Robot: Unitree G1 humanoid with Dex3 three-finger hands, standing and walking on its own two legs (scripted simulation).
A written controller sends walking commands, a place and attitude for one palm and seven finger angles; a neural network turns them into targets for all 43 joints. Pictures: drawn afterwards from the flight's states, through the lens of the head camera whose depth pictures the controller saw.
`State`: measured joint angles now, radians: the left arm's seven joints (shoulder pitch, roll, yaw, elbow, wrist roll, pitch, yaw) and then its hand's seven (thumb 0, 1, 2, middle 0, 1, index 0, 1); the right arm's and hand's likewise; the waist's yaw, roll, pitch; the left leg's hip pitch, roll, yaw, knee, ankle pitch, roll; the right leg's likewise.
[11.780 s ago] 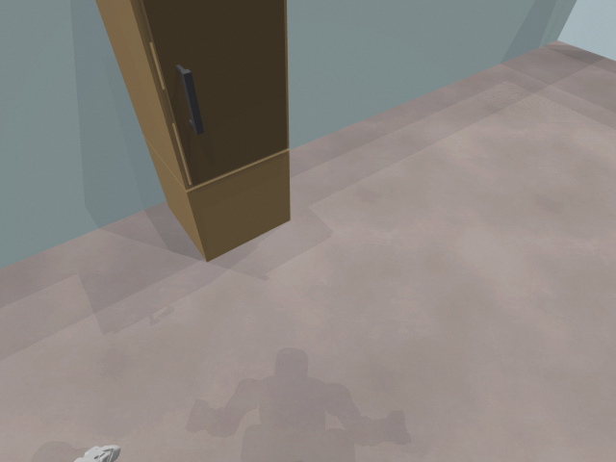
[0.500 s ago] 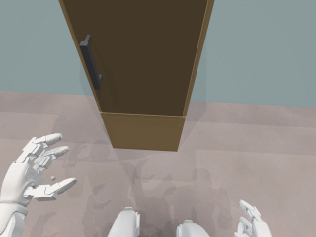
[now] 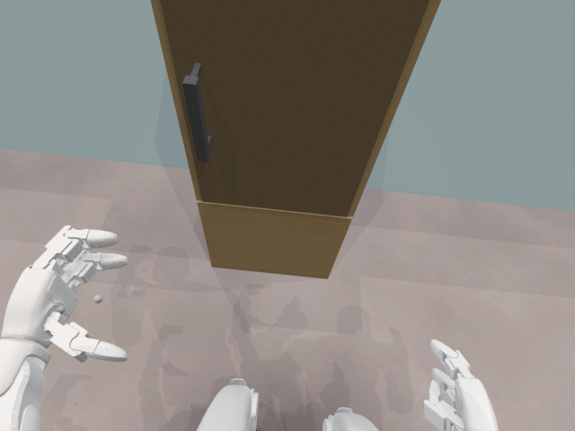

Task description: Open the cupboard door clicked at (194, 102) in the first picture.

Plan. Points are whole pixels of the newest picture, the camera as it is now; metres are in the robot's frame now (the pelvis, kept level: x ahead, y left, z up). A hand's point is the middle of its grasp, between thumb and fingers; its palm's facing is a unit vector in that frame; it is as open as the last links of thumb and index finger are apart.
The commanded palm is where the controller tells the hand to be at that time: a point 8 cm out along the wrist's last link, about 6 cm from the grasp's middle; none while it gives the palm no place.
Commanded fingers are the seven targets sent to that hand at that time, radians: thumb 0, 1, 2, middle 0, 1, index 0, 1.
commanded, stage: raise the hand with hooked fingers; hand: left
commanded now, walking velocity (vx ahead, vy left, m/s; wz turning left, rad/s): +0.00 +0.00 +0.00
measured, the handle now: (200, 116) +0.61 +0.21 +0.04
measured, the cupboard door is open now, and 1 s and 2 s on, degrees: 0 0 0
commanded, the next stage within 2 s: move the hooked fingers beside the handle in 0.76 s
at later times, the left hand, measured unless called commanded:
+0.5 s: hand (108, 271) +0.29 +0.26 +0.05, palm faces -0.02 -1.00 -0.04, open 14.0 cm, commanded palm +0.27 +0.30 +0.05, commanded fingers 0.00 -0.50 0.30 -0.30 -1.20 -0.30 -1.20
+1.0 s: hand (114, 265) +0.30 +0.25 +0.05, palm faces +0.01 -1.00 -0.03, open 14.0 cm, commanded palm +0.30 +0.29 +0.05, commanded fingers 0.00 -0.50 0.30 -0.30 -1.20 -0.30 -1.20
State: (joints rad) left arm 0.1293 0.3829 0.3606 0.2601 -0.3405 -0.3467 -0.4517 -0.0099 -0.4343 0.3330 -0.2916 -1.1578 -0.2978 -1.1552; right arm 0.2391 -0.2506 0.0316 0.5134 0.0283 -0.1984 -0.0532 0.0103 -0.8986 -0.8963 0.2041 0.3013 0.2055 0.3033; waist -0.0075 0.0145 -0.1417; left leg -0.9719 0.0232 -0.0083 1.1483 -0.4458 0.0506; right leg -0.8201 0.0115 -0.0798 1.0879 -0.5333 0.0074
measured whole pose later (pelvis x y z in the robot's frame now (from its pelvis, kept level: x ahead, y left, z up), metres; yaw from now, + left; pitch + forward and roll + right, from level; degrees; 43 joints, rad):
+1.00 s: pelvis +0.00 -0.02 +0.00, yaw +0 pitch +16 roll -4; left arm -0.07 0.42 0.42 0.50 -0.36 -0.36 -0.53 -0.01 -0.50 0.30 -0.30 -1.20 -0.30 -1.20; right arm 0.26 -0.27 0.03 0.55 0.04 -0.16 -0.07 0.01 -0.90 -0.90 0.20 0.30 0.21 0.30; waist -0.01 0.03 -0.15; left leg -0.99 0.04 -0.02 1.16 -0.46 0.02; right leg -0.84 0.03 -0.09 1.12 -0.55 -0.02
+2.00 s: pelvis +0.00 -0.01 -0.02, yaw -3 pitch +23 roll -5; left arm -0.76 0.67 0.52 1.13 -0.17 -0.40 -0.52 -0.02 -0.50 0.30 -0.30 -1.20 -0.30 -1.20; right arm 0.33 -0.29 0.04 0.62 0.02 0.02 -0.05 0.00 -0.90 -0.90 0.20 0.30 0.21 0.30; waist -0.12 0.01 -0.14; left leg -1.19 0.06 -0.01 1.25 -0.47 0.04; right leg -1.05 0.05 -0.07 1.19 -0.55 -0.01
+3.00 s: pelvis +0.01 +0.00 -0.03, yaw -5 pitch +29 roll -8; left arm -1.01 0.83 0.53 1.21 -0.07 -0.28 -0.47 -0.02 -0.50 0.30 -0.29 -1.20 -0.30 -1.20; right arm 0.37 -0.27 0.08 0.60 -0.01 0.09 -0.02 0.00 -0.90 -0.90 0.21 0.30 0.21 0.30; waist -0.20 0.03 -0.12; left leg -1.31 0.07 -0.04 1.29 -0.49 0.05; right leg -1.14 0.07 -0.09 1.17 -0.54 0.01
